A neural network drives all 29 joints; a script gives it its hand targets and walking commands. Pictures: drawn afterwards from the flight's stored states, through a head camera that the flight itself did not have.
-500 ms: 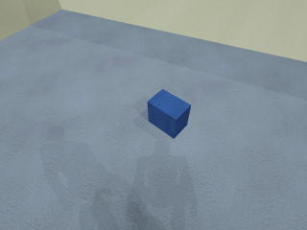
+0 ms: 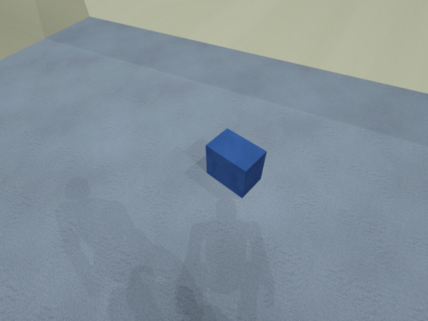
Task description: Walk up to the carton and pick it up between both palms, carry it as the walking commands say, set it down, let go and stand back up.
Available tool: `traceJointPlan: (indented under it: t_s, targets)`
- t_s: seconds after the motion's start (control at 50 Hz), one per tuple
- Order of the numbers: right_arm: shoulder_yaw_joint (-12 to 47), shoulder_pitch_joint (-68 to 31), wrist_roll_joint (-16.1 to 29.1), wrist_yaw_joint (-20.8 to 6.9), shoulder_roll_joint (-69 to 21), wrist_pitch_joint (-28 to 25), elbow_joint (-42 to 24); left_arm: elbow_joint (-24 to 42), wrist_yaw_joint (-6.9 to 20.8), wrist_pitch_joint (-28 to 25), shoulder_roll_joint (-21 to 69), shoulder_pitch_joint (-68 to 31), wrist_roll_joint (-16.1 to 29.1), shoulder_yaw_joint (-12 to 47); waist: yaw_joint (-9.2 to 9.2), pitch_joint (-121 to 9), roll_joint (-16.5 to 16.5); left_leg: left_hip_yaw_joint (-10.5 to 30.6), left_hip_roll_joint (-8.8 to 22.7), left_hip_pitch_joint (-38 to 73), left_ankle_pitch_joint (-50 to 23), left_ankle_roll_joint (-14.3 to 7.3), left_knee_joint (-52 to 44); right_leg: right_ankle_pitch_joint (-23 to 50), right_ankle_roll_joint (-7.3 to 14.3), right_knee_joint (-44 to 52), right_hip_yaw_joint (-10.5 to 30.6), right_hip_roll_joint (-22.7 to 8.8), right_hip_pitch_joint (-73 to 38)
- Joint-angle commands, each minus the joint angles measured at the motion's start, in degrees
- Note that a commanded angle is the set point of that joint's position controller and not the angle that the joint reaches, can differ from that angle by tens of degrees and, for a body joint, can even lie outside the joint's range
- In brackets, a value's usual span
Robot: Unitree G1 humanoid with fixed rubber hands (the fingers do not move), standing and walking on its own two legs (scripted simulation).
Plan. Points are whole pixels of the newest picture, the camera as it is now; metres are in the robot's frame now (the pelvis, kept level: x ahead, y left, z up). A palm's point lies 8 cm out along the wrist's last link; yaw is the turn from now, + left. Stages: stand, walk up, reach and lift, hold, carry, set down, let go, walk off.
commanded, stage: walk up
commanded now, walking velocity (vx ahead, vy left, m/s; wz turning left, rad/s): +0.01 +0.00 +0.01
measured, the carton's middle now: (234, 162) +0.98 -0.14 -0.65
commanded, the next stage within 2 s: none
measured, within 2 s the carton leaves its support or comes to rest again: neither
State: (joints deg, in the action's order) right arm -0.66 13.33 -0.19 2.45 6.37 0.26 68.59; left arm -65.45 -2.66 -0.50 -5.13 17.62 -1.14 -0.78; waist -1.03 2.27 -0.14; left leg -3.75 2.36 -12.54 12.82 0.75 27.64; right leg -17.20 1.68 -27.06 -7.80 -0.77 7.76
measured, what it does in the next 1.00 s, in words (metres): stands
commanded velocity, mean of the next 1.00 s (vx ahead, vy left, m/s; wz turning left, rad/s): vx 0.01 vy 0.00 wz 0.00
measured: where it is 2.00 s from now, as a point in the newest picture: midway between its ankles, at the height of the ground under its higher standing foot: outside the picture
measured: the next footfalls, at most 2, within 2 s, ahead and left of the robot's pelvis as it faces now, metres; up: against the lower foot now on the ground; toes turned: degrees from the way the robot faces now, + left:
none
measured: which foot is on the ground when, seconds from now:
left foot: down 0.00-1.00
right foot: down 0.00-1.00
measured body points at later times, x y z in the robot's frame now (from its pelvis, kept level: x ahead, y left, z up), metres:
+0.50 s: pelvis +0.01 -0.01 +0.00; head +0.01 +0.00 +0.45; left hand -0.02 +0.19 -0.17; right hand -0.01 -0.21 -0.17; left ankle +0.02 +0.12 -0.74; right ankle -0.02 -0.09 -0.74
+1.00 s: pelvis +0.01 -0.01 +0.00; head +0.01 -0.01 +0.45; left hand -0.03 +0.18 -0.17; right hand -0.01 -0.21 -0.17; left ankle +0.02 +0.12 -0.74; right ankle -0.02 -0.09 -0.74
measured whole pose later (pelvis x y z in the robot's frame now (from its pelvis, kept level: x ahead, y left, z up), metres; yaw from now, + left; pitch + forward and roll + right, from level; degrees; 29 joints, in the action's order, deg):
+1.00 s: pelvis +0.01 -0.01 +0.00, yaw +1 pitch -3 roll +0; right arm -0.9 13.7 -0.5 3.0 5.4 0.5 70.1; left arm -66.9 -3.1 -1.0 -4.4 19.0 -1.4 -0.9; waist -1.2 2.9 0.0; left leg -2.5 3.2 -11.7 13.6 1.8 28.3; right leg -17.8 2.6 -26.3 -9.0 0.2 5.9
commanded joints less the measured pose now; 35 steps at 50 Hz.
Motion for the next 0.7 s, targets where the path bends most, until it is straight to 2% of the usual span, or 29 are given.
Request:
traceJointPlan:
  t_s: [0.0, 0.06, 0.08, 0.1, 0.12, 0.16, 0.26, 0.3, 0.32, 0.34, 0.36, 0.4, 0.5, 0.54, 0.56, 0.6, 0.66, 0.68]
  targets:
    - [-0.2, 3.2, -0.2, 0.2, 3.8, -0.7, -1.4, 1.2, -0.3, -0.5, -5.4, 4.6, 0.0, -1.0, -0.06, 3.1, 0.6, 4.0, 4.9, -0.3, -3.9, 0.5, -5.0, 7.1, -1.4, 7.8, 5.5, -7.3, 4.9]
    - [-0.3, 3.3, -0.1, 0.3, 4.0, -1.0, -1.1, 0.9, -0.3, -0.7, -4.3, 5.2, 0.0, -0.7, -0.06, 2.4, -1.1, 4.0, 4.8, 0.3, -5.0, 0.4, -4.9, 8.9, -1.3, 7.5, 5.8, -7.6, 4.4]
    - [-0.4, 2.7, 0.0, 0.2, 4.0, -0.9, -1.2, 0.8, -0.4, -0.7, -4.8, 5.1, -0.1, -0.8, 0.02, 3.7, 0.8, 4.2, 4.9, -0.1, -5.0, 0.4, -5.0, 8.6, -1.5, 7.9, 5.6, -7.6, 4.7]
    - [-0.7, 2.7, -0.1, 0.2, 4.6, -0.9, -1.3, 0.9, -0.4, -0.9, -4.8, 5.2, 0.0, -0.7, -0.03, 2.7, -0.7, 3.7, 4.4, 0.6, -5.2, 0.5, -4.5, 9.4, -1.4, 7.7, 6.5, -7.9, 4.3]
    - [-0.7, 3.3, -0.1, 0.2, 4.1, -0.9, -1.0, 0.8, -0.4, -0.9, -4.8, 5.4, 0.0, -0.9, -0.19, 1.7, 0.2, 3.9, 4.9, 1.3, -6.8, 0.6, -4.4, 11.1, -1.2, 7.3, 5.7, -7.7, 4.0]
    - [-0.3, 3.1, 0.2, 0.2, 3.3, -1.0, -1.0, 0.6, -0.5, -0.9, -4.7, 5.6, 0.1, -0.9, 0.03, 2.0, 0.7, 4.3, 5.1, 0.7, -5.9, 0.3, -4.4, 9.7, -1.2, 7.9, 5.3, -7.6, 3.8]
    - [-0.4, 3.7, 0.0, 0.2, 3.7, -0.9, -0.8, 0.3, -0.5, -0.9, -4.9, 5.5, 0.0, -0.9, -0.23, 3.0, 1.1, 3.8, 4.7, 0.2, -6.2, 0.7, -4.2, 10.3, -1.4, 7.8, 5.1, -7.6, 3.7]
    - [-0.4, 3.5, -0.2, 0.3, 3.6, -0.8, -0.5, 0.5, -0.5, -0.9, -4.3, 5.5, -0.1, -0.8, -0.03, 3.5, -0.7, 4.0, 4.6, -0.2, -5.4, 0.6, -4.4, 9.2, -1.0, 8.0, 5.8, -7.6, 4.2]
    - [-0.3, 3.3, -0.1, 0.4, 3.2, -0.8, -0.6, 0.2, -0.6, -0.8, -4.7, 6.1, 0.0, -0.9, 0.06, 3.5, -0.1, 4.1, 4.9, -0.2, -5.5, 0.5, -4.3, 8.9, -1.0, 8.1, 5.2, -7.6, 3.9]
    - [-0.4, 4.0, -0.2, 0.3, 3.3, -0.8, -0.3, 0.2, -0.5, -0.8, -4.3, 6.0, 0.0, -0.8, -0.08, 3.1, -1.0, 3.9, 4.8, 0.0, -5.6, 0.6, -4.3, 9.4, -0.9, 7.7, 5.7, -7.6, 3.6]
    - [-0.3, 3.6, 0.0, 0.2, 3.0, -0.8, -0.4, 0.4, -0.5, -0.8, -4.6, 6.3, 0.0, -1.0, 0.08, 3.1, 0.4, 3.7, 4.6, -0.5, -5.9, 0.8, -4.1, 10.1, -0.9, 8.0, 5.2, -7.6, 2.8]
    - [-0.4, 3.2, 0.0, 0.3, 3.1, -0.8, -0.3, 0.2, -0.5, -0.9, -4.7, 5.9, -0.1, -0.9, -0.07, 3.4, 0.8, 4.0, 4.8, 0.3, -6.3, 0.7, -4.2, 10.2, -1.0, 7.7, 5.0, -7.6, 4.0]
    - [-0.4, 3.8, 0.0, 0.4, 3.0, -0.9, -0.4, 0.1, -0.7, -1.0, -4.2, 5.9, 0.0, -0.7, -0.45, 2.9, 0.0, 3.9, 4.9, 0.4, -6.6, 0.7, -3.9, 10.9, -1.0, 7.8, 5.1, -7.6, 3.5]
    - [-0.3, 3.4, 0.0, 0.5, 2.8, -0.9, 0.1, -0.1, -0.6, -1.0, -4.6, 6.4, -0.1, -1.0, 0.24, 3.3, -0.1, 3.6, 4.7, -0.1, -6.7, 0.7, -4.0, 11.2, -0.7, 7.7, 5.1, -7.8, 2.8]
    - [-0.2, 3.9, -0.2, 0.4, 2.6, -0.8, -0.1, -0.2, -0.7, -0.9, -4.5, 6.4, -0.2, -1.1, 0.05, 2.9, 1.0, 3.7, 4.9, -0.5, -5.9, 0.7, -3.6, 10.6, -0.8, 8.1, 4.7, -7.7, 2.5]
    - [-0.5, 4.1, -0.1, 0.5, 3.3, -0.9, 0.0, -0.1, -0.6, -1.0, -4.4, 6.4, -0.2, -1.0, 0.05, 3.1, -0.9, 3.9, 4.9, 0.6, -7.0, 0.7, -4.1, 11.4, -0.8, 7.4, 5.3, -7.8, 3.0]
    - [-0.4, 4.1, -0.2, 0.5, 3.0, -0.6, 0.1, -0.3, -0.5, -1.0, -3.9, 6.2, -0.2, -0.9, -0.16, 3.8, 0.2, 3.9, 4.9, -0.2, -6.4, 0.9, -4.1, 11.0, -0.9, 7.6, 4.9, -7.6, 3.0]
    - [-0.5, 3.5, -0.2, 0.5, 3.3, -0.7, 0.2, -0.2, -0.5, -0.9, -4.1, 6.4, -0.1, -1.0, 0.04, 3.4, -0.6, 4.0, 5.0, 0.4, -6.5, 0.8, -4.3, 10.6, -0.9, 7.6, 5.1, -7.7, 3.2]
